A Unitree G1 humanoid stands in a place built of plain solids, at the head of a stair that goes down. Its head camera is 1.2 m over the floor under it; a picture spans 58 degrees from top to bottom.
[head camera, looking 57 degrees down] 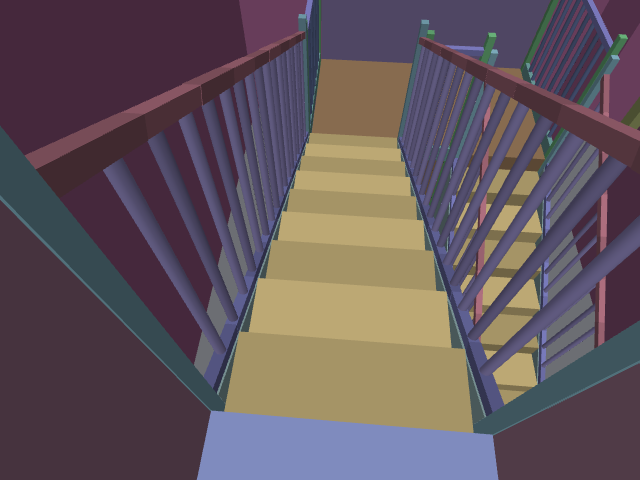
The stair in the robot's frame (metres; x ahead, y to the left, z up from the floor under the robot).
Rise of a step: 0.15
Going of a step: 0.28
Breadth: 0.73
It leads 5 degrees to the right of straight ahead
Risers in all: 10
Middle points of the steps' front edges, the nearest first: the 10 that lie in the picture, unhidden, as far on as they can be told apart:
0.21 -0.08 0.00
0.49 -0.10 -0.15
0.77 -0.12 -0.30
1.05 -0.14 -0.45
1.32 -0.17 -0.60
1.60 -0.19 -0.76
1.88 -0.21 -0.91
2.15 -0.23 -1.06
2.43 -0.26 -1.21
2.71 -0.28 -1.36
